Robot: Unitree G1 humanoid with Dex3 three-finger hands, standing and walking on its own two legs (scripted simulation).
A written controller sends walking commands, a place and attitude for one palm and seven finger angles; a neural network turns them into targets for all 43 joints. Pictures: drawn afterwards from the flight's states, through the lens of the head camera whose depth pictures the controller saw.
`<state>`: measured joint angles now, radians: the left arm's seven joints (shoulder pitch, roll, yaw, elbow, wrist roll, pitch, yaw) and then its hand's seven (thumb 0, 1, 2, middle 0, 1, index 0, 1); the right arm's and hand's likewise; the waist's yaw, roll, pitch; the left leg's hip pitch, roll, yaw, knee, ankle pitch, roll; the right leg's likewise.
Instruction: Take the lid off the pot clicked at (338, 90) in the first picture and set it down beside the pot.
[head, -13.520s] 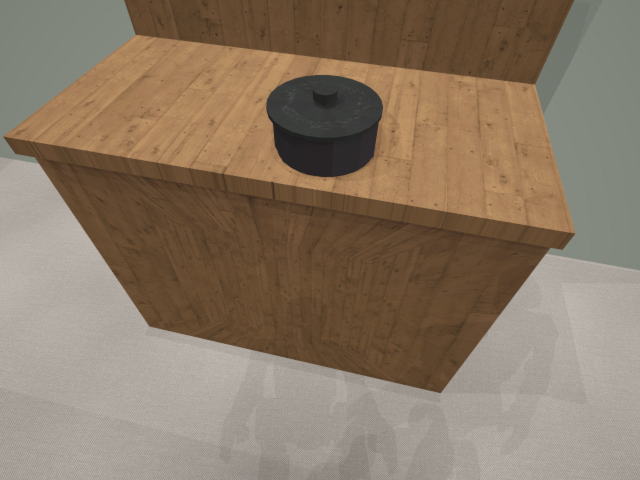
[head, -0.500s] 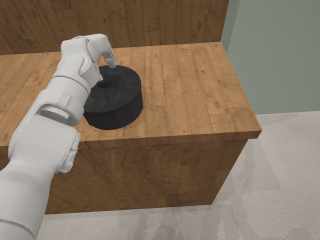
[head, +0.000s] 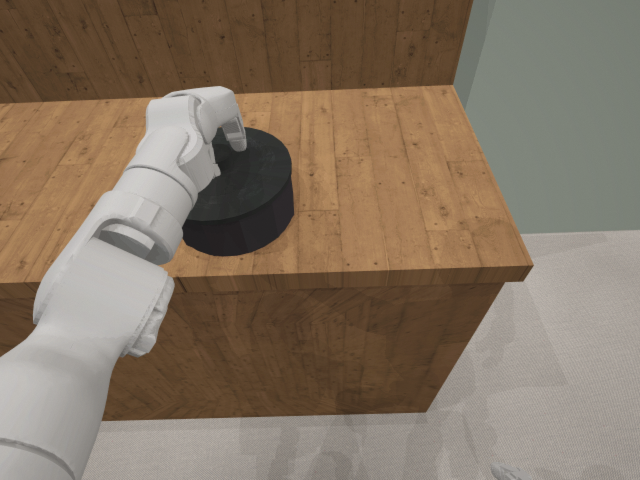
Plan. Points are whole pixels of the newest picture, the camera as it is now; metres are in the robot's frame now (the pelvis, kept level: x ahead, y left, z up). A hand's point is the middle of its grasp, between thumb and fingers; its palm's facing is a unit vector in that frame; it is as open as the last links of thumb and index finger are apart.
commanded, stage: lower the open fingers around the knob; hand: left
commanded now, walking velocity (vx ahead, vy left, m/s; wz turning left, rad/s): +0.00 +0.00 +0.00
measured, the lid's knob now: (217, 157) +0.50 +0.13 +0.14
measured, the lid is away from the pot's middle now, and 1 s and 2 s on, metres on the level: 0.00 0.00 0.01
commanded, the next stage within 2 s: close the fingers and squeeze the knob in 0.94 s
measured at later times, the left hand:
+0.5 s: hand (210, 151) +0.48 +0.13 +0.17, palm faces -0.38 -0.07 -0.92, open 10.0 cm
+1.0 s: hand (208, 154) +0.48 +0.13 +0.17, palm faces -0.36 -0.06 -0.93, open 10.0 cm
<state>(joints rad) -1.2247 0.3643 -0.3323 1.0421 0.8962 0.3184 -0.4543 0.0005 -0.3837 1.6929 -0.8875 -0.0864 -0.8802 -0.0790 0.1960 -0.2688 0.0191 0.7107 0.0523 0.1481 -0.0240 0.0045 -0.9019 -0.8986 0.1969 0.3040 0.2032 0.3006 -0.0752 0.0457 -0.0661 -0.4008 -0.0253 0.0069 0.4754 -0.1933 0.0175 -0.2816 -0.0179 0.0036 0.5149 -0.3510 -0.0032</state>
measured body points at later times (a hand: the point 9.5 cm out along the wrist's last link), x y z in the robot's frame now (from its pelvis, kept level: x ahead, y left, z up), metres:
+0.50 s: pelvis +0.00 +0.00 +0.00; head +0.03 -0.02 +0.45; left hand +0.49 +0.13 +0.22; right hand +0.06 -0.27 -0.14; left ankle +0.02 +0.11 -0.74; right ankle -0.06 -0.12 -0.74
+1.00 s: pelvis +0.00 +0.01 +0.00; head +0.03 -0.02 +0.45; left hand +0.49 +0.13 +0.22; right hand +0.08 -0.26 -0.13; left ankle +0.02 +0.12 -0.74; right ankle -0.06 -0.12 -0.74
